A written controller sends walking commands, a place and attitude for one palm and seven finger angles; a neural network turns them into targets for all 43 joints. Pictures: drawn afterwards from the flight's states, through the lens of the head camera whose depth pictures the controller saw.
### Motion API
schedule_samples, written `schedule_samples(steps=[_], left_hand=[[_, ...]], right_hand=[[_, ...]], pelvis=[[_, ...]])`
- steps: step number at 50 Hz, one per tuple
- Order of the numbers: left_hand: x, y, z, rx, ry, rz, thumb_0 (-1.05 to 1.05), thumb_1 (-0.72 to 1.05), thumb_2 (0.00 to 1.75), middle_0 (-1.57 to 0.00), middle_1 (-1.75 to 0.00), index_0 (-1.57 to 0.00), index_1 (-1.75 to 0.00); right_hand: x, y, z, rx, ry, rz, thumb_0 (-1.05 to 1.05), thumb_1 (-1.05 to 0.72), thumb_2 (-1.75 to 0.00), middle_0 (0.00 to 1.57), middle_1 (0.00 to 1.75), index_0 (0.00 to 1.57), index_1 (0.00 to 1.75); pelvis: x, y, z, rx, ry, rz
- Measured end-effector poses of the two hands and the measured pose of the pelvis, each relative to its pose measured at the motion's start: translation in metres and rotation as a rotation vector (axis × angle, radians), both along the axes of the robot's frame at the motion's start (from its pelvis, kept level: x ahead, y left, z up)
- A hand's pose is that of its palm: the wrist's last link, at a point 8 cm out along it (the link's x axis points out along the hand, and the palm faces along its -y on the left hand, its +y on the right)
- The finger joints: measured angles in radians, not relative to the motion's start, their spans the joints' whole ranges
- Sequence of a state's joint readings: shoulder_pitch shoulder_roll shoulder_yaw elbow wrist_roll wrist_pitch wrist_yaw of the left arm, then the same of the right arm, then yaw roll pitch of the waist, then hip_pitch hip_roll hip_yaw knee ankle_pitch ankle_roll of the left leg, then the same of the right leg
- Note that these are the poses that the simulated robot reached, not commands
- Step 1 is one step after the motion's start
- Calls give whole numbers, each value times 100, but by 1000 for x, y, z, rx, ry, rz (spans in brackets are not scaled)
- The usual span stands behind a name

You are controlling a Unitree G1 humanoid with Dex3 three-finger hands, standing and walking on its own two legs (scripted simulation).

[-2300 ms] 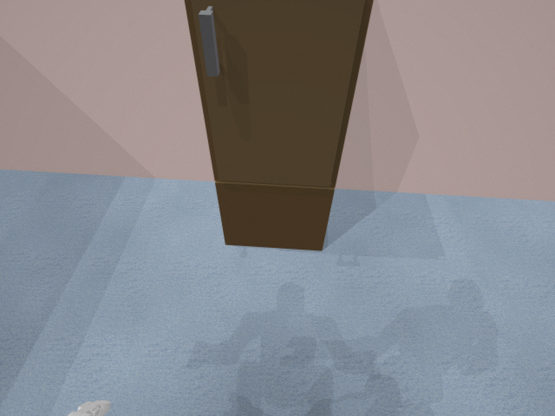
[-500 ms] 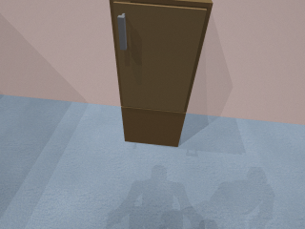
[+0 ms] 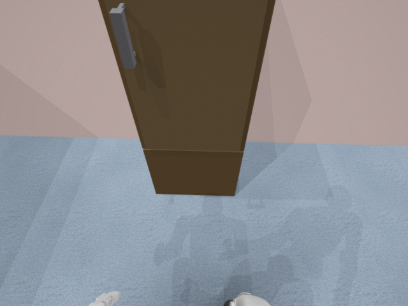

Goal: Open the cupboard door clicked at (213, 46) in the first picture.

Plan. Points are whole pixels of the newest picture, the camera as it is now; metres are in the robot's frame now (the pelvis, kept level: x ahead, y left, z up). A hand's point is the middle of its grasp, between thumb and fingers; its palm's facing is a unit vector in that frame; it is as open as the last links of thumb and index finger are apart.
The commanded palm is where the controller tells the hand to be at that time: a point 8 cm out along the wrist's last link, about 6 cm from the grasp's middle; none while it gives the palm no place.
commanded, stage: take the last steps up to it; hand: left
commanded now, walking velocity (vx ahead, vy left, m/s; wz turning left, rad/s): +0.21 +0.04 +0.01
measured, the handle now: (126, 36) +0.70 +0.21 +0.16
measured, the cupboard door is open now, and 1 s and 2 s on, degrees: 0 0 0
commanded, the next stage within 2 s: come to a stop and stand still in 0.18 s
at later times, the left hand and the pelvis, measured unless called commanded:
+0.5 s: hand out of the picture +0.10 +0.21 -0.16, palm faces +0.08 -0.99 -0.15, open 7.3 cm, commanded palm none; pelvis +0.13 +0.04 +0.02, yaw +0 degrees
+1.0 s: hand (128, 304) +0.15 +0.16 -0.13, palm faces +0.04 -0.97 -0.25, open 7.3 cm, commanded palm none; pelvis +0.10 -0.02 +0.03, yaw -1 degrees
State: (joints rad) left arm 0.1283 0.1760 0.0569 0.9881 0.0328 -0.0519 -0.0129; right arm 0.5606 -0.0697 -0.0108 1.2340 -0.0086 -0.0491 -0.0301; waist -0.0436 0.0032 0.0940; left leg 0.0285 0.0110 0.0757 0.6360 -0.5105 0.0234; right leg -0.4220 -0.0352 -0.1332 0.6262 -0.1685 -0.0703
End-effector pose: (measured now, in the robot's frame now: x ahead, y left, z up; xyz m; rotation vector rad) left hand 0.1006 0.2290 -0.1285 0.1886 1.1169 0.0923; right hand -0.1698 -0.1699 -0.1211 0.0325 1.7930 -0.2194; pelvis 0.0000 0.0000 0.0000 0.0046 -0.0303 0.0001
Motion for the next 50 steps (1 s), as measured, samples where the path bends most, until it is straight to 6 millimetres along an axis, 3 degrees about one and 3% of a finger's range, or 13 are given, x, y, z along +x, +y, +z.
schedule_samples(steps=[3, 7, 12, 16, 20, 24, 29, 35, 40, 43, 47, 50], left_hand=[[13, -7, 2, -9, -27, 37, 0, 92, 90, -19, -30, -20, -30], [10, -8, 7, -5, 20, 92, -1, 94, 90, -20, -30, -21, -30], [3, 7, 9, -6, 103, 112, -1, 95, 90, -20, -30, -21, -30], [-4, 17, 1, -40, 170, 147, -1, 93, 90, -20, -30, -20, -30], [-8, 28, -12, -64, 257, 179, 0, 92, 90, -20, -30, -20, -30], [-6, 32, -8, -63, 328, 172, 0, 91, 90, -19, -30, -20, -30], [7, 38, 1, -34, 355, 136, 0, 91, 90, -20, -30, -20, -30], [36, 41, 7, 20, 276, 114, 0, 91, 90, -19, -30, -20, -30], [55, 22, 13, 66, 155, 89, 0, 91, 90, -19, -30, -20, -30], [55, 4, 15, 80, 114, 72, 0, 91, 90, -19, -30, -20, -30], [46, -16, 26, 55, 107, 71, 0, 91, 90, -20, -30, -20, -30], [40, -17, 30, 54, 110, 88, 0, 92, 90, -20, -30, -21, -30]], right_hand=[[56, -23, -11, -26, -86, 38, 1, -91, -90, 20, 30, 20, 30], [158, -49, -11, -83, -292, 105, 1, -91, -90, 20, 30, 20, 30], [272, -57, 6, -130, -520, 168, 1, -92, -90, 19, 30, 20, 29], [335, -48, 19, -151, -612, 228, 1, -93, -90, 19, 30, 20, 29], [373, -26, 20, -162, -635, 272, 1, -92, -90, 19, 30, 20, 29], [387, -3, 21, -145, -607, 268, 0, -92, -90, 19, 30, 20, 30], [388, -9, 25, -171, -595, 217, -1, -94, -90, 20, 30, 20, 30], [356, -41, 19, -188, -530, 182, -1, -93, -90, 20, 30, 21, 30], [323, -71, -2, -154, -486, 151, 0, -91, -90, 20, 30, 20, 30], [306, -85, -15, -121, -461, 130, 1, -91, -90, 20, 30, 20, 30], [286, -91, -12, -90, -428, 125, 1, -91, -90, 19, 30, 20, 30], [273, -92, -6, -84, -411, 128, 1, -91, -90, 19, 30, 20, 30]], pelvis=[[18, -4, 1, -22, -16, 18], [41, -4, 12, -36, -7, 27], [71, 4, 21, -40, 10, 25], [97, 19, 21, -48, 12, 22], [121, 35, 16, -42, 6, 17], [134, 42, 23, -20, 10, 4], [131, 41, 28, -26, 17, -19], [120, 23, 27, -23, 12, -30], [109, -1, 17, 0, -1, -24], [104, -13, 12, 10, -12, -16], [100, -19, 21, 21, -10, -16], [97, -20, 26, 27, 0, -8]])
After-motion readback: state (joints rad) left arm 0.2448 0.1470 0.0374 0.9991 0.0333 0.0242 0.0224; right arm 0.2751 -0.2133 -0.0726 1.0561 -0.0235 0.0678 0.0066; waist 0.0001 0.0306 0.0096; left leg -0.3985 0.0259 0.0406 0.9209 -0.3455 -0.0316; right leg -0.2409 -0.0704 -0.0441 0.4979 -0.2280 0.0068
